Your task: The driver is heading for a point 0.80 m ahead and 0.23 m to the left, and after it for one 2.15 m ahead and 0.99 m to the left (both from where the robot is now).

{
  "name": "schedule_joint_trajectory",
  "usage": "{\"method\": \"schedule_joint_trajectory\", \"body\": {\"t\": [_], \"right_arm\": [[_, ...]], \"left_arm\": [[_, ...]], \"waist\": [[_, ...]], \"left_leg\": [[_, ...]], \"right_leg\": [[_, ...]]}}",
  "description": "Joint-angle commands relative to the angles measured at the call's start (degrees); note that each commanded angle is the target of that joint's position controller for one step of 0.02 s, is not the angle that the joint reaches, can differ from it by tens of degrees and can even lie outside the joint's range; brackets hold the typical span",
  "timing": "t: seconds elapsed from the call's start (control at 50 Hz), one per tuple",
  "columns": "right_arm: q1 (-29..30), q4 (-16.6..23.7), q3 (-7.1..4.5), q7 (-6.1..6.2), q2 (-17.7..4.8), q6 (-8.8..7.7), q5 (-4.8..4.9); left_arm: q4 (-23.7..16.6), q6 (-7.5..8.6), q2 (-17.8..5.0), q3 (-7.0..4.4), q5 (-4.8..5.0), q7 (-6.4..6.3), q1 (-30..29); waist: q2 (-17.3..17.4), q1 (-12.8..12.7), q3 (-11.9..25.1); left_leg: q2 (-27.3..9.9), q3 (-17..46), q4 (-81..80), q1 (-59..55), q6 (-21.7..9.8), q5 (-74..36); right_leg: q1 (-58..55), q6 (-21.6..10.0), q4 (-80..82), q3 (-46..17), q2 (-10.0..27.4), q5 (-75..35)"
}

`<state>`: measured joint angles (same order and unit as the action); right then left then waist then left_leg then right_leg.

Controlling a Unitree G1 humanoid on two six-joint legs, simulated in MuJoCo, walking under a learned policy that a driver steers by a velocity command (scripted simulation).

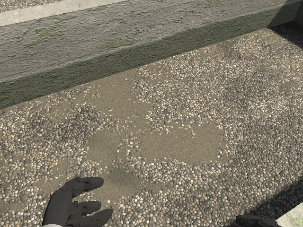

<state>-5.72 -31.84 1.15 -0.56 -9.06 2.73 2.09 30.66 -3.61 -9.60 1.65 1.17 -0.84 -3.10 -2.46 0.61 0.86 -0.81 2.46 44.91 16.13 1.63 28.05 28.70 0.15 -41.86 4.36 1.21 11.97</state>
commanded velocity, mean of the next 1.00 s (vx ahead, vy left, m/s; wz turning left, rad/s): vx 1.00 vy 0.00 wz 0.35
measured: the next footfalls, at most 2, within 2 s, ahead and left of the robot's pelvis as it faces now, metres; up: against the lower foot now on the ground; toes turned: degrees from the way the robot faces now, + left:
left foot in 0.38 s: -0.06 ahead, +0.04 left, +0.00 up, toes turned +21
right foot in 0.66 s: +0.07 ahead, -0.11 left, +0.00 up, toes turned +29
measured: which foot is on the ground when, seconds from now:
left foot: down 0.00-0.20, up 0.22-0.36, down 0.38-1.00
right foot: down 0.00-0.38, up 0.40-0.64, down 0.66-1.00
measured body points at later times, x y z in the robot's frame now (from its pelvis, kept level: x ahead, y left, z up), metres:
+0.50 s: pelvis -0.07 -0.05 +0.00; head -0.06 +0.00 +0.44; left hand +0.08 +0.26 -0.07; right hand +0.14 -0.25 -0.09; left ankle -0.10 +0.03 -0.71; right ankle +0.10 -0.13 -0.66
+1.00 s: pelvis -0.04 -0.07 +0.02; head -0.03 -0.07 +0.47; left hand +0.10 +0.22 -0.04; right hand +0.26 -0.18 -0.03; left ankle -0.10 +0.03 -0.71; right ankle +0.04 -0.13 -0.71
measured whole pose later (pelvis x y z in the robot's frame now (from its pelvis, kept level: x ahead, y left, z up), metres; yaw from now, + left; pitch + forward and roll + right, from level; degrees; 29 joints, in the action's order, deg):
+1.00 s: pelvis -0.04 -0.07 +0.02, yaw +21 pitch -2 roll +1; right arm -1.0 -28.7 0.4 -0.3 -10.5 1.3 -1.5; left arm 33.1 -2.1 -12.8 -0.3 2.8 2.1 2.0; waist 0.6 0.9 -2.9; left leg 1.1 -0.5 35.8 12.6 -0.5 21.4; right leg 19.5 -2.7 -36.0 -6.8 -6.8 14.0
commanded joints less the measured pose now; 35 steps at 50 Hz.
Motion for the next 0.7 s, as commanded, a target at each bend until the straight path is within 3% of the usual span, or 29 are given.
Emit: {"method": "schedule_joint_trajectory", "body": {"t": [0.02, 0.04, 0.08, 0.12, 0.16, 0.18, 0.2, 0.22, 0.24, 0.26, 0.28, 0.3, 0.32, 0.34, 0.36, 0.38, 0.4, 0.42, 0.44, 0.46, 0.48, 0.5, 0.54, 0.6, 0.62, 0.64, 0.66, 0.68, 0.7], "right_arm": [[9.1, 6.8, -2.43, -0.38, -9.6, 0.41, 1.46], [11.0, 7.5, -2.67, -0.31, -10.4, 0.37, 1.3], [11.5, 7.9, -2.71, -0.27, -10.0, 0.05, 0.91], [10.1, 8.1, -2.46, -0.68, -8.7, 0.0, 0.67], [7.1, 7.3, -2.42, -1.3, -8.6, 1.5, 0.56], [6.7, 8.4, -2.24, -1.72, -8.3, 1.77, 0.25], [5.4, 8.3, -2.25, -1.85, -7.7, 2.09, 0.49], [3.3, 7.7, -2.7, -1.89, -7.4, 2.16, 0.33], [3.8, 7.6, -3.69, -1.93, -9.8, 2.35, -0.74], [3.7, 7.5, -4.07, -2.12, -10.5, 2.46, -1.06], [2.1, 6.7, -4.13, -2.04, -9.9, 2.89, -0.54], [-3.5, 4.8, -4.2, -2.11, -9.8, 2.97, -0.36], [-6.3, 3.6, -3.92, -2.34, -9.8, 3.23, -0.32], [-8.0, 2.8, -3.51, -2.17, -9.0, 3.34, -0.06], [-10.0, 1.2, -3.03, -2.43, -7.2, 3.36, -0.63], [-12.9, -0.4, -2.27, -2.77, -4.9, 3.58, -1.17], [-12.5, 0.0, -0.99, -2.26, -4.5, 3.95, -1.47], [-7.9, 2.8, -3.64, -0.94, -14.3, 3.52, -1.72], [-1.1, 5.6, -5.69, 0.16, -18.9, 2.82, -1.55], [4.1, 7.6, -5.57, 0.98, -18.3, 2.09, -1.91], [7.1, 8.2, -5.54, 1.16, -18.0, 1.15, -2.81], [8.8, 9.0, -4.91, 1.05, -16.5, -0.19, -2.63], [8.1, 8.6, -3.4, 0.66, -12.2, -1.75, -1.63], [2.2, 6.9, -3.86, 0.08, -12.0, -1.58, -2.19], [1.4, 6.7, -3.98, 0.06, -11.8, -1.11, -2.04], [1.5, 6.8, -3.87, 0.19, -11.2, -0.67, -1.38], [0.7, 6.6, -3.59, 0.35, -9.7, -0.65, -0.83], [-2.2, 6.8, -2.71, -0.03, -5.6, -1.23, -0.92], [-2.0, 6.9, -2.44, -0.29, -6.6, -1.69, -1.43]], "left_arm": [[-7.6, 0.93, -6.6, -2.87, 0.98, 0.47, -9.9], [-7.4, 1.06, -5.3, -2.33, 0.38, 0.63, -7.6], [-6.8, 1.48, -4.6, -2.13, -0.98, 0.32, -3.8], [-6.2, 1.8, -5.5, -2.5, -1.44, -0.21, -1.9], [-5.4, 2.33, -6.2, -2.49, -1.97, 0.23, 0.3], [-5.2, 2.96, -8.1, -2.93, -1.69, 0.27, 1.6], [-5.1, 3.29, -10.8, -3.74, -1.98, 0.09, 2.9], [-4.7, 3.45, -13.9, -4.88, -2.39, -0.71, 4.0], [-4.6, 3.62, -15.4, -5.49, -2.42, -1.77, 4.3], [-4.5, 3.99, -14.9, -5.42, -2.42, -2.62, 2.7], [-4.5, 4.22, -13.4, -4.79, -2.55, -3.37, 0.0], [-4.8, 4.58, -12.5, -4.85, -2.27, -3.21, -3.1], [-4.5, 4.59, -12.2, -4.79, -1.64, -3.12, -4.3], [-3.4, 4.17, -11.7, -4.97, -1.45, -2.78, -3.3], [-2.2, 3.41, -10.9, -5.09, -1.2, -2.59, -2.0], [-3.0, 2.16, -8.6, -4.48, -0.73, -2.49, -6.0], [-5.2, 0.68, -4.8, -2.93, -0.48, -2.64, -9.0], [-11.0, 1.05, -5.9, -2.3, -2.99, -2.25, -9.8], [-12.7, 2.31, -9.7, -3.07, -2.83, -2.14, -13.6], [-11.4, 3.21, -11.1, -3.57, -2.78, -2.2, -13.0], [-9.0, 3.83, -11.9, -3.88, -2.72, -1.61, -8.9], [-7.4, 3.58, -11.4, -4.08, -2.93, -1.36, -4.6], [-5.8, 2.92, -7.2, -2.98, -2.26, -0.83, -1.7], [-6.3, 3.22, -6.1, -1.97, -0.18, -0.32, -4.1], [-5.5, 3.44, -5.7, -1.83, 0.26, -0.16, -2.5], [-3.7, 3.63, -4.8, -1.63, 0.07, 0.0, 1.0], [-2.2, 3.79, -4.7, -1.63, -1.0, 0.05, 3.8], [-1.7, 4.06, -5.8, -2.2, -2.23, -0.28, 2.8], [-2.5, 3.61, -8.5, -3.16, -0.95, 0.47, -0.2]], "waist": [[10.0, -0.7, -2.7], [11.3, -2.1, -2.6], [11.1, -3.3, -1.2], [6.9, -3.2, -0.4], [3.0, -2.6, -0.8], [-2.6, -2.6, -1.3], [-10.9, -2.5, -0.7], [-18.4, -2.0, 2.1], [-15.4, -1.4, 3.9], [-10.8, 0.8, 5.0], [-8.9, 3.3, 6.4], [-9.3, 5.5, 8.6], [-9.6, 6.4, 8.8], [-7.0, 6.7, 7.8], [0.8, 7.6, 5.8], [9.8, 10.6, -1.5], [21.5, 10.0, -9.0], [27.7, 7.5, -4.3], [22.8, 6.5, -3.2], [16.4, 3.7, -1.9], [12.7, 1.4, 1.2], [10.0, -0.5, 4.1], [8.7, -1.0, 8.1], [10.3, 2.5, 6.0], [10.1, 2.4, 5.6], [8.6, 1.2, 5.6], [5.6, 0.9, 6.2], [-4.4, 4.1, 7.3], [-10.9, 2.3, 6.6]], "left_leg": [[-6.2, 18.2, -23.2, 14.8, -8.6, 6.6], [-5.5, 17.4, -23.3, 16.7, -8.1, 5.7], [-3.6, 15.5, -22.1, 17.5, -7.8, 5.4], [-1.4, 13.4, -19.1, 17.8, -7.9, 5.6], [0.2, 11.8, -16.4, 20.1, -9.1, 7.8], [2.0, 9.7, -13.8, 21.3, -8.2, 7.7], [5.1, 4.9, -6.8, 19.5, -7.5, 4.5], [8.0, -1.2, 5.8, 14.7, -6.9, -2.2], [6.1, -2.3, 15.6, 11.3, -6.8, -3.2], [4.3, -2.2, 20.7, 9.3, -6.7, -4.1], [3.3, -2.1, 21.5, 6.8, -6.4, -3.7], [2.3, -4.1, 18.5, 1.5, -6.6, -2.5], [2.1, -5.5, 11.4, -4.0, -7.7, -0.8], [1.2, -5.6, 3.4, -6.3, -9.1, -1.5], [1.1, -3.7, -3.4, -10.3, -10.5, -6.0], [0.2, 3.5, -8.6, -9.6, -13.6, -3.4], [-2.8, 14.5, -10.4, -2.9, -15.6, -10.1], [-6.8, 33.2, -17.7, -1.3, -19.7, -5.6], [-11.3, 42.7, -27.3, 3.7, -20.9, 16.3], [-10.4, 42.2, -28.1, 7.1, -19.1, 16.0], [-7.7, 37.7, -26.1, 9.7, -16.5, 7.7], [-5.3, 32.3, -22.8, 9.7, -14.3, 0.4], [-1.9, 23.5, -20.8, 11.4, -11.5, -7.6], [-1.8, 21.1, -19.7, 1.7, -12.9, -16.0], [-2.7, 21.6, -18.9, -1.1, -13.0, -18.6], [-3.0, 21.5, -17.8, -1.7, -12.0, -20.3], [-2.0, 19.9, -14.5, -0.7, -10.2, -21.2], [2.1, 12.6, -8.3, 5.0, -7.6, -17.9], [3.9, 4.9, -7.4, 9.7, -5.1, -10.9]], "right_leg": [[-8.5, 4.8, 2.0, 0.0, -1.2, 0.8], [-11.1, 4.7, 1.1, -0.2, -1.2, 0.2], [-14.0, 4.6, 0.7, 0.1, -1.3, 0.6], [-15.6, 4.6, 3.5, 0.0, -0.7, 3.5], [-16.5, 5.5, 4.2, 1.1, -0.8, 6.4], [-16.6, 7.0, 10.0, -2.0, 1.4, 11.0], [-14.8, 7.9, 18.4, -5.6, 5.0, 16.3], [-13.0, 7.4, 26.9, -10.8, 10.4, 21.4], [-8.5, 5.4, 30.7, -14.3, 14.8, 24.5], [-5.4, 3.8, 30.9, -13.9, 16.8, 21.6], [-5.1, 4.0, 30.1, -10.0, 16.4, 15.8], [-3.9, 5.0, 28.6, -3.7, 14.9, 10.6], [-3.0, 6.7, 28.3, 2.0, 12.8, 6.5], [-4.5, 6.8, 24.5, 5.2, 11.3, 4.0], [-1.7, 5.9, 16.1, 7.8, 9.4, 6.9], [8.4, 5.9, 0.9, 9.1, 5.6, 9.8], [21.8, 5.6, -18.2, 4.5, 1.6, 19.5], [31.6, 7.6, -18.3, -5.4, -2.4, 19.7], [33.0, 8.5, -18.7, -7.7, -1.9, 12.9], [28.0, 8.2, -20.3, -8.5, -2.3, 6.1], [19.1, 6.9, -22.6, -8.1, -2.7, 2.8], [12.6, 6.1, -22.7, -7.2, -2.7, 1.2], [-1.5, 5.3, -17.8, -5.3, -1.8, -0.3], [-5.4, 3.7, -1.1, -3.9, -1.2, 6.0], [-7.4, 2.7, 5.1, -3.4, -0.7, 5.0], [-12.4, 1.4, 12.1, -2.0, -0.5, 0.1], [-18.2, 0.2, 13.7, -3.0, 0.2, -2.0], [-25.2, -1.4, 8.6, -8.8, 3.3, -13.5], [-23.4, -4.4, 13.5, -16.1, 4.9, -3.8]]}}
Keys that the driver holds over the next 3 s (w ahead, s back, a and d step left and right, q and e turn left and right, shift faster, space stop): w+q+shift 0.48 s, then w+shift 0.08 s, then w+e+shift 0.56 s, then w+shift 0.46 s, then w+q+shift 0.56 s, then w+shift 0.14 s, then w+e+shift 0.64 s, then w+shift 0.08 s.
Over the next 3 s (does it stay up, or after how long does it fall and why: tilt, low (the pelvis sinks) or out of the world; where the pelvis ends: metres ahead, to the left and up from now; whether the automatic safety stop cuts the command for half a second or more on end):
stays up -0.04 -0.08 -0.01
